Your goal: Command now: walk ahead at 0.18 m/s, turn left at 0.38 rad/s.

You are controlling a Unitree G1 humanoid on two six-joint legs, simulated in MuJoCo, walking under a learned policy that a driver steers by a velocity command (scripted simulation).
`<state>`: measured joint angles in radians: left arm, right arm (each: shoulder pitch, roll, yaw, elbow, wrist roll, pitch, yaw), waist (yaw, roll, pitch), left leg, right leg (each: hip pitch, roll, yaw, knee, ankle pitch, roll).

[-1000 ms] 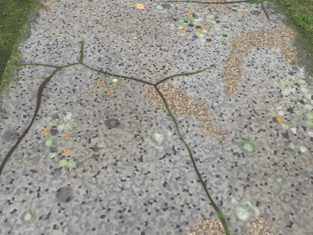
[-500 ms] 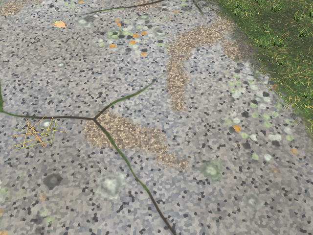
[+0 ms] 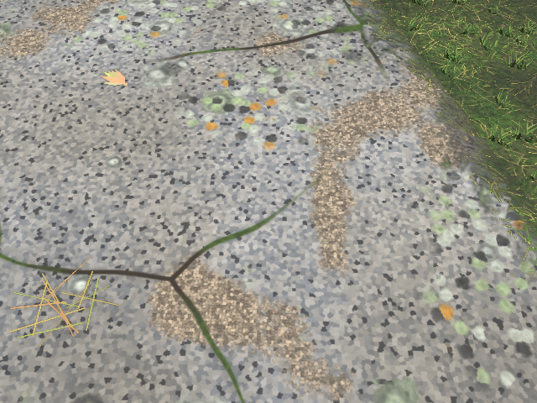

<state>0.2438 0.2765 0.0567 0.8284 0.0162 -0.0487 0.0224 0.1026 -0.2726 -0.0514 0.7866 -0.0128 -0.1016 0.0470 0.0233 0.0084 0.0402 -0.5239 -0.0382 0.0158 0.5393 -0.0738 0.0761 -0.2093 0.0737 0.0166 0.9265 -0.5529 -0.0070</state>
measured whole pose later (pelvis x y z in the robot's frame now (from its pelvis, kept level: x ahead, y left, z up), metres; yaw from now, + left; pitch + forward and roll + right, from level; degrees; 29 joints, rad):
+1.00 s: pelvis +0.09 +0.00 +0.02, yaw +29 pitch +2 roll +0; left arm 0.22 0.31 0.07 0.77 0.00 0.03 0.02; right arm 0.14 -0.22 -0.04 0.64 -0.03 0.01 0.01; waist 0.03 -0.05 0.02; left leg -0.26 -0.02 0.03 0.49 -0.26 0.04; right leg -0.43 -0.07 0.01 0.93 -0.49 0.08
